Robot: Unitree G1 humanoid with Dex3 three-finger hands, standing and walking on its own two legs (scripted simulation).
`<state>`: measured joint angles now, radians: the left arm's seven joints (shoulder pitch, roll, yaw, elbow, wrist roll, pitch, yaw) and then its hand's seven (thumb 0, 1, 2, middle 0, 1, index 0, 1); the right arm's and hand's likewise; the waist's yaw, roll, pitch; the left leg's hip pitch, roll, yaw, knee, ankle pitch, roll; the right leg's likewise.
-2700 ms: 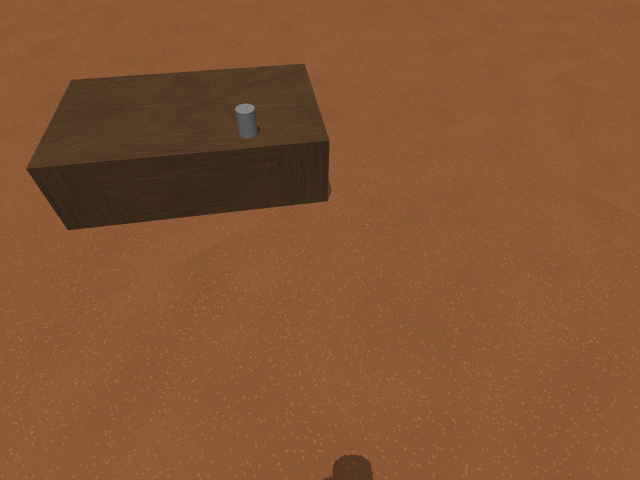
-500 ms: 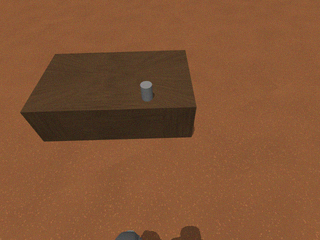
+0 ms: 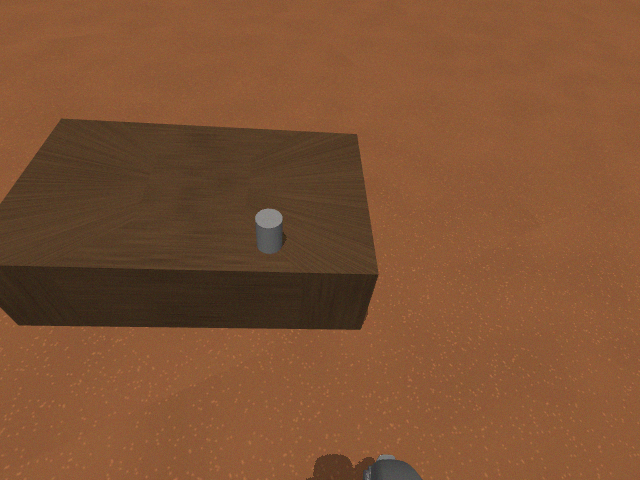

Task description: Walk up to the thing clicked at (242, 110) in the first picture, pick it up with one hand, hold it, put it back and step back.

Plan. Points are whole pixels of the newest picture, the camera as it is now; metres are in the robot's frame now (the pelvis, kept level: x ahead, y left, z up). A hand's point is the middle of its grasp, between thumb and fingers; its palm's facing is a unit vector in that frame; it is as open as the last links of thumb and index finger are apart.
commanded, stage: walk up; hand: left
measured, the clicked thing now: (269, 231) +0.83 +0.12 -0.39
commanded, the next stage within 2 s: none
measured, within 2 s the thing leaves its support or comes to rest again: neither
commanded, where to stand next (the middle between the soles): +0.43 -0.10 m, yaw +3 degrees
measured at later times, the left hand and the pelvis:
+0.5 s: hand (184, 443) +0.21 +0.18 -0.13, palm faces +0.00 -0.93 -0.37, open 7.4 cm; pelvis +0.18 -0.09 +0.00, yaw +1 degrees
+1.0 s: hand (221, 341) +0.37 +0.16 -0.15, palm faces -0.02 -0.90 -0.43, open 7.4 cm; pelvis +0.31 -0.13 -0.02, yaw +1 degrees
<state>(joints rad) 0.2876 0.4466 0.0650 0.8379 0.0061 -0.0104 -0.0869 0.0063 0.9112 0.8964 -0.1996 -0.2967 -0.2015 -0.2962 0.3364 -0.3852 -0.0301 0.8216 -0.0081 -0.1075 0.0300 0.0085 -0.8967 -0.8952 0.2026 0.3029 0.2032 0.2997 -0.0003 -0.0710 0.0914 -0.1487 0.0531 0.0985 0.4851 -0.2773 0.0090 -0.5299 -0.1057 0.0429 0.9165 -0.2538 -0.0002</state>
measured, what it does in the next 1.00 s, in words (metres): walks ahead: right foot, then left foot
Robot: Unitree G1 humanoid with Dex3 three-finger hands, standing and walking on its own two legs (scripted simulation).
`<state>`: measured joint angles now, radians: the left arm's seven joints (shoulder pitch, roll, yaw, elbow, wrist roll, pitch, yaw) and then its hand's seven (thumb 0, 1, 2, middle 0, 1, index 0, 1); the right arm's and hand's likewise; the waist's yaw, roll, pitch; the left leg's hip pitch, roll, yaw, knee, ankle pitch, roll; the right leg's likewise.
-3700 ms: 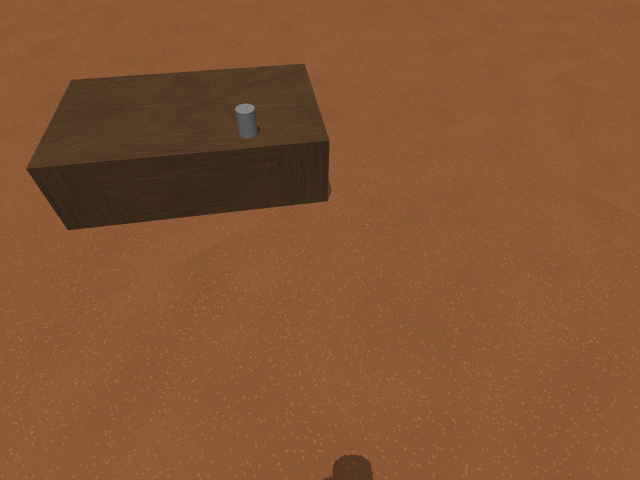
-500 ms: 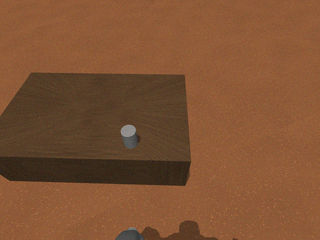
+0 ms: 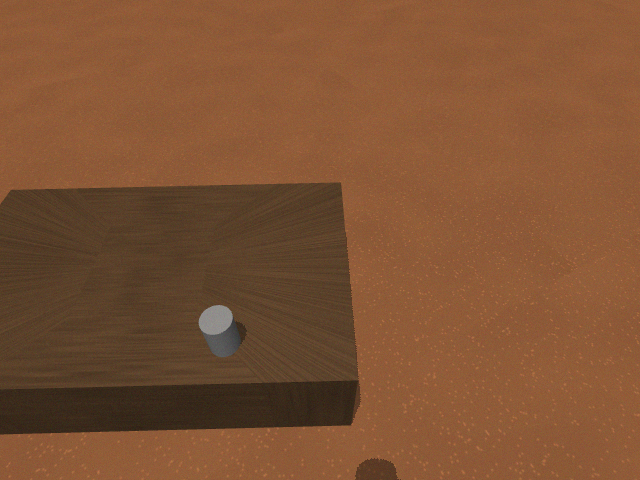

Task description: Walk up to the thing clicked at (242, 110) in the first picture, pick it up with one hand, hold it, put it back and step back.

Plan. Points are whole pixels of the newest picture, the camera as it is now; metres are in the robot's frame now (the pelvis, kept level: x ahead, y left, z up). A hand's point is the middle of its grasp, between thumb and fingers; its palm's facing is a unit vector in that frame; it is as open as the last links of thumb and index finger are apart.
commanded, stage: walk up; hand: left
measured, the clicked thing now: (220, 331) +0.52 +0.24 -0.37
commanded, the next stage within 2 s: stand in 1.60 s
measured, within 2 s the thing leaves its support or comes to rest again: neither
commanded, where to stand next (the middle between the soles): +0.11 +0.03 m, yaw +1 degrees
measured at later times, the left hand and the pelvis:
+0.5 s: hand out of the picture +0.09 +0.29 -0.15, palm faces +0.03 -0.92 -0.39, open 7.4 cm; pelvis +0.03 +0.01 +0.00, yaw +3 degrees
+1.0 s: hand out of the picture +0.11 +0.28 -0.13, palm faces +0.03 -0.92 -0.38, open 7.4 cm; pelvis +0.05 +0.02 +0.02, yaw +3 degrees
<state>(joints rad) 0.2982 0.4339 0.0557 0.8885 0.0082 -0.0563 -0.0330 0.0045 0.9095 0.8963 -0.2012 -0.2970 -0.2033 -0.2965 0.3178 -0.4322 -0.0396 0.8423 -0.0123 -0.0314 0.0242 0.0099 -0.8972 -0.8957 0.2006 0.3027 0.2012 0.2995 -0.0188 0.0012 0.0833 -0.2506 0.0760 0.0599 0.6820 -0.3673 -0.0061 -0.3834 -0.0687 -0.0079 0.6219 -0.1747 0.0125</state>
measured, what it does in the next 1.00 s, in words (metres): steps on the spot: left foot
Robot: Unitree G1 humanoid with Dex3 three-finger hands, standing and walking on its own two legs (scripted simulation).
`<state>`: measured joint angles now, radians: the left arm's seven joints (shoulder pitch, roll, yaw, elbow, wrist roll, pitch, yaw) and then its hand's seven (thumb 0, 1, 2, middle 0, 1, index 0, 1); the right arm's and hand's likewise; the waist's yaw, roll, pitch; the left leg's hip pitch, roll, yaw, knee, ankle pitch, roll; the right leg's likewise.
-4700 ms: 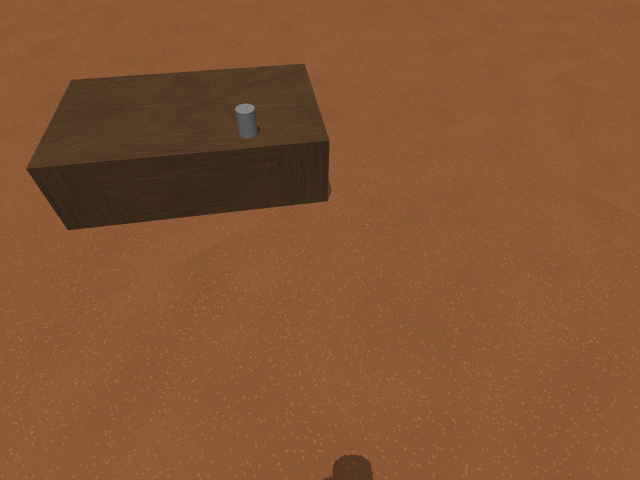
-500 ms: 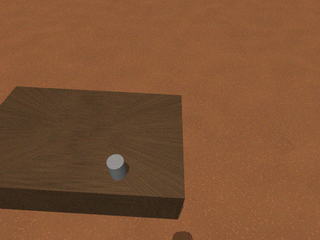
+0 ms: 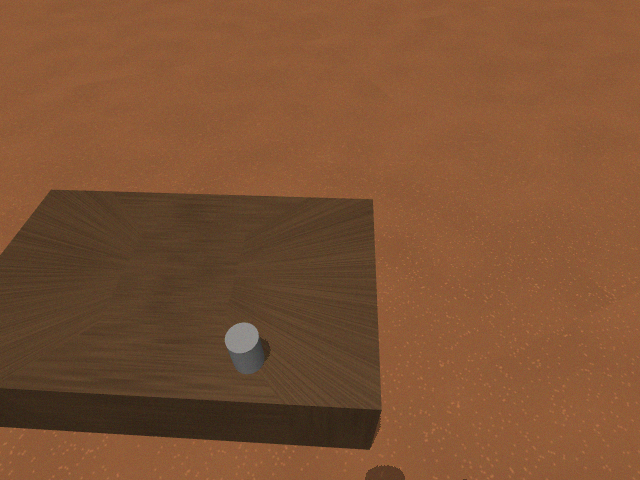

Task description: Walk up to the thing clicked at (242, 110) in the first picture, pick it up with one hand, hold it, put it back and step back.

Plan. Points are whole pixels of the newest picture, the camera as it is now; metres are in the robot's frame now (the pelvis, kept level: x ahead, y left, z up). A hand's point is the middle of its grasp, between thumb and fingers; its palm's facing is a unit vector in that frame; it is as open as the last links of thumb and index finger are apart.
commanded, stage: walk up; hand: left
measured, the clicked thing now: (245, 348) +0.49 +0.20 -0.39
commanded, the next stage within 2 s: stand in 0.60 s
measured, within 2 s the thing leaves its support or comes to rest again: neither
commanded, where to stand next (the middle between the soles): +0.06 +0.01 m, yaw -1 degrees
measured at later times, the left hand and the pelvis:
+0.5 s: hand out of the picture +0.11 +0.25 -0.14, palm faces -0.04 -0.93 -0.35, open 7.4 cm; pelvis +0.01 +0.00 +0.01, yaw -1 degrees
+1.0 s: hand out of the picture +0.08 +0.24 -0.15, palm faces -0.03 -0.94 -0.34, open 7.4 cm; pelvis +0.00 -0.01 +0.01, yaw +0 degrees
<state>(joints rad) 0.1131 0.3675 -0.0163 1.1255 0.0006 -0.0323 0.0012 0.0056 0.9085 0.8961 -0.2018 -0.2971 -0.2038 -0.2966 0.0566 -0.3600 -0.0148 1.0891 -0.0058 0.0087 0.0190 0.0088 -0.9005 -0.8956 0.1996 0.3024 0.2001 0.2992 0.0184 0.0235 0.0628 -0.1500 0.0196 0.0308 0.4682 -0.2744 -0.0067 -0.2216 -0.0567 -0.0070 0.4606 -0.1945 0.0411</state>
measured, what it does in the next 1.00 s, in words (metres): stands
